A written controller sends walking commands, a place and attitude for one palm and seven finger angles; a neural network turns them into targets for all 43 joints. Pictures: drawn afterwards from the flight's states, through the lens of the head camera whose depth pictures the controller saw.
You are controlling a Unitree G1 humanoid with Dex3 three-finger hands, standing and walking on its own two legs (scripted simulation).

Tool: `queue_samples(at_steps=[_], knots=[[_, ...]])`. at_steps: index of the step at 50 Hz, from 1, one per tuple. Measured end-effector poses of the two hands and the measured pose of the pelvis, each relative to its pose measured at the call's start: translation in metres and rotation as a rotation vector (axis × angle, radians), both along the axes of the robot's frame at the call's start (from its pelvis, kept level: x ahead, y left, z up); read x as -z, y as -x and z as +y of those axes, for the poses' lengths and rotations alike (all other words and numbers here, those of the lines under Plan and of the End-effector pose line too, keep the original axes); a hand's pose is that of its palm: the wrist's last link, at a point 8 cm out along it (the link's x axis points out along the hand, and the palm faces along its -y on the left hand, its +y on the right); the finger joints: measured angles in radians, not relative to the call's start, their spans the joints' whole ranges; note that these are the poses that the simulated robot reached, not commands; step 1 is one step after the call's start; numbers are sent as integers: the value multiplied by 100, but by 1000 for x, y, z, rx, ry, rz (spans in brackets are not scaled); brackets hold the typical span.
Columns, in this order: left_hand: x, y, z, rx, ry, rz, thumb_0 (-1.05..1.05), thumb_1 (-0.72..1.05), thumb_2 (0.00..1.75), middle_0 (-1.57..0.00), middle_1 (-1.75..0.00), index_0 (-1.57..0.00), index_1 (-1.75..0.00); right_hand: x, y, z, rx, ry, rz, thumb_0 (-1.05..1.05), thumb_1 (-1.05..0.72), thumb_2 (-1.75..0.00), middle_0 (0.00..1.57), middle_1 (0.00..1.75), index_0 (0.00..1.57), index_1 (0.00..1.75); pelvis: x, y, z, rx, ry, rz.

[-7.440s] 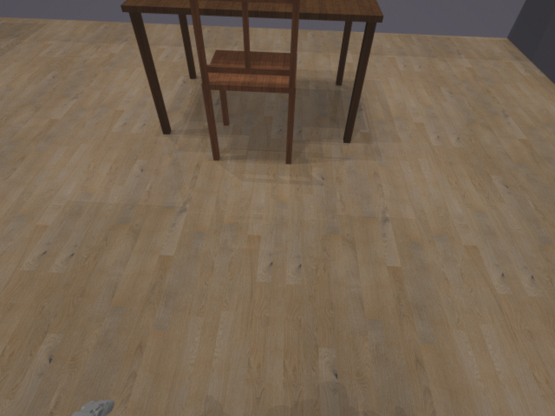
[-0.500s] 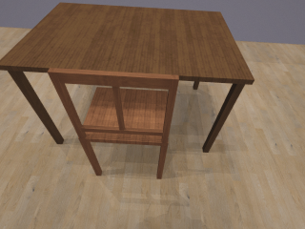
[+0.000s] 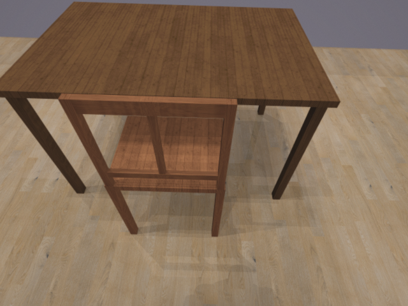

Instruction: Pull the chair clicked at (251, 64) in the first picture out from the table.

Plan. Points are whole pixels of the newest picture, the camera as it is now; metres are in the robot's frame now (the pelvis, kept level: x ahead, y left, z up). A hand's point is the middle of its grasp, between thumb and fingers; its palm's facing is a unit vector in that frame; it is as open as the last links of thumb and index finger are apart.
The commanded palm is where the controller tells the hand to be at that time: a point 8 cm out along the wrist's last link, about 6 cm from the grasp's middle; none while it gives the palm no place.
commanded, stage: shuffle to correct the standing spot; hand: left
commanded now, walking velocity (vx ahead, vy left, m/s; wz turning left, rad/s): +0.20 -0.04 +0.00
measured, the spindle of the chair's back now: (157, 146) +0.55 +0.17 -0.09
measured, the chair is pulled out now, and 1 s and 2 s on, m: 0.00 0.00 0.00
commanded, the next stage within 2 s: come to a stop and stand still in 0.48 s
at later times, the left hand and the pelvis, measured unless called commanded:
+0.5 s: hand out of the picture +0.03 +0.14 -0.18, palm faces +0.02 -0.98 -0.17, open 7.4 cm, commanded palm none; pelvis +0.08 -0.02 -0.01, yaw -1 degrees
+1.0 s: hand out of the picture +0.15 +0.14 -0.19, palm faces +0.04 -0.98 -0.20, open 7.4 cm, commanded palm none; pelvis +0.14 -0.03 -0.01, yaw -1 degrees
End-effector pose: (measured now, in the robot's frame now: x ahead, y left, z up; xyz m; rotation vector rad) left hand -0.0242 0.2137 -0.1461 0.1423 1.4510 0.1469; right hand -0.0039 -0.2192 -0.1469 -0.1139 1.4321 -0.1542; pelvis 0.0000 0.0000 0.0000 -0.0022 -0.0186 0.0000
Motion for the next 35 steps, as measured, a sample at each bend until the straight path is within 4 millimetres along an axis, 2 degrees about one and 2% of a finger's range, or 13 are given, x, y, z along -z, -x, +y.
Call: queue_samples(at_steps=[10,16,21,25,31,35], knots=[[2,-17,-8,-1,20,-9,1,91,90,-20,-30,-20,-30,1,-9,-3,14,-2,5,0,-91,-90,20,30,20,30,1,-19,-4,5,-7,13],[2,-25,-12,-22,16,21,1,91,90,-20,-30,-20,-30,6,-21,-5,21,-10,21,0,-91,-90,20,30,20,30,4,-42,-9,8,-9,25],[6,-37,-15,-33,18,53,1,91,90,-20,-30,-20,-30,9,-41,-5,22,-10,16,0,-91,-90,20,30,20,30,9,-65,-11,10,-17,27],[8,-56,-19,-22,12,58,1,91,90,-20,-30,-20,-30,14,-56,-7,29,-7,0,0,-91,-90,20,30,20,30,12,-79,-16,21,-21,23],[6,-106,-31,-12,-20,-32,1,91,90,-20,-30,-20,-30,27,-63,-19,28,-43,47,0,-90,-90,20,30,20,30,17,-97,-33,12,-15,21],[-1,-122,-41,-46,-28,-74,0,91,90,-20,-30,-20,-30,23,-91,-30,-12,-38,75,0,-91,-90,20,30,20,30,11,-115,-38,-11,-4,23]])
